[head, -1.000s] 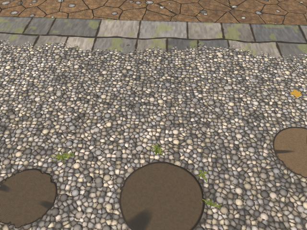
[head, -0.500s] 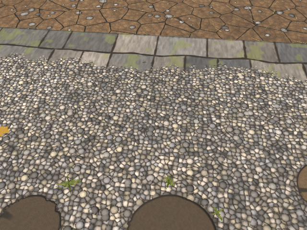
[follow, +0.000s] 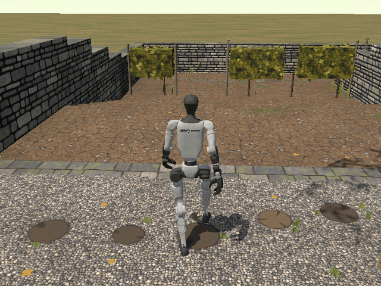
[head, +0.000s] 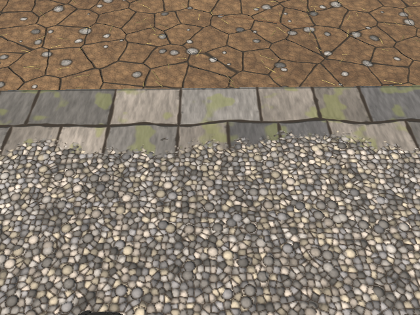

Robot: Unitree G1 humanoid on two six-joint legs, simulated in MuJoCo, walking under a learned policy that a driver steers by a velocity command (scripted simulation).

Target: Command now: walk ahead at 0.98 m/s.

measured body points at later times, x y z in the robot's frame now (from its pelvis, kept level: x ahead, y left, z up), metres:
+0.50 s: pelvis +0.48 -0.01 +0.00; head +0.51 -0.01 +0.44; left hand +0.37 +0.23 -0.14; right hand +0.72 -0.21 -0.09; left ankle +0.72 +0.13 -0.68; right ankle +0.32 -0.07 -0.73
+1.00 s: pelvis +0.98 +0.02 -0.01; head +1.01 +0.02 +0.44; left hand +1.23 +0.22 -0.09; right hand +0.86 -0.22 -0.14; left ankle +0.77 +0.09 -0.73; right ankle +1.22 -0.09 -0.69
